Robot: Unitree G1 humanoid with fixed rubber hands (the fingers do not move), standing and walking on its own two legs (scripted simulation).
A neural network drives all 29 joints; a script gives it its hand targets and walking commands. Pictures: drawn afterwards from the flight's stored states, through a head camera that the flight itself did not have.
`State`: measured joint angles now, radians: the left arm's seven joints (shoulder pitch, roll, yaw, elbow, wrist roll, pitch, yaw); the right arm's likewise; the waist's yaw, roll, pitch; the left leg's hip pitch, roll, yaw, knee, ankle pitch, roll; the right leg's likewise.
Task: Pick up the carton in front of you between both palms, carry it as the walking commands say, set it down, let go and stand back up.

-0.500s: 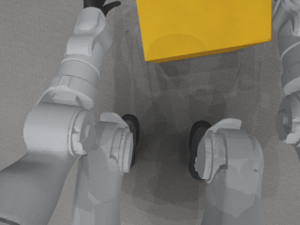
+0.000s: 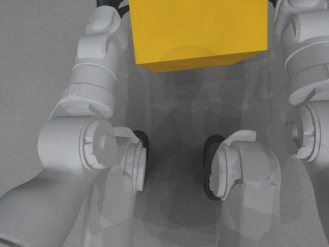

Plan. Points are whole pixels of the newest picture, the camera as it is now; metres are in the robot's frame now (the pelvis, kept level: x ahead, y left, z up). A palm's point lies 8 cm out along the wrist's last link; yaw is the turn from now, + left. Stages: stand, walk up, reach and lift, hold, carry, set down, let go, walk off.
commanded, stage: reach and lift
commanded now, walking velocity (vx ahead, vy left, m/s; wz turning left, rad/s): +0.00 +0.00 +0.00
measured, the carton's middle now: (191, 16) +0.54 -0.05 -0.24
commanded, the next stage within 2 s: none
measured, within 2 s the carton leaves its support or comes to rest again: leaves its support in 0.02 s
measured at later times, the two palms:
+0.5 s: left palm out of the picture +0.50 +0.09 +0.02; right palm out of the picture +0.50 -0.21 +0.01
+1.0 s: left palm out of the picture +0.47 +0.10 +0.17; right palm out of the picture +0.45 -0.19 +0.15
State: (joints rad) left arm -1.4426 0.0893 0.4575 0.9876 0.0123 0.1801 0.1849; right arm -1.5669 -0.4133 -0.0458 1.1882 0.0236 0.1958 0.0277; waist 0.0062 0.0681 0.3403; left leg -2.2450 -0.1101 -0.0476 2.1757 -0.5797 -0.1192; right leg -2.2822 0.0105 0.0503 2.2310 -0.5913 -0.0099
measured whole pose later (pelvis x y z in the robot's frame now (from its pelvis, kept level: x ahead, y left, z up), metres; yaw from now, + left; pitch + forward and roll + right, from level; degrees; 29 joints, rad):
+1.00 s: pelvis +0.03 +0.02 +0.21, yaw -6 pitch +38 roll +2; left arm -0.78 -0.13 0.48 0.58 0.16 0.32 0.12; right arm -0.86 -0.04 -0.32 0.72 -0.19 0.38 -0.01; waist 0.01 0.03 -0.23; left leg -1.66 -0.12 -0.10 1.51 -0.51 -0.07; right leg -1.69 0.10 0.11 1.52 -0.49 0.05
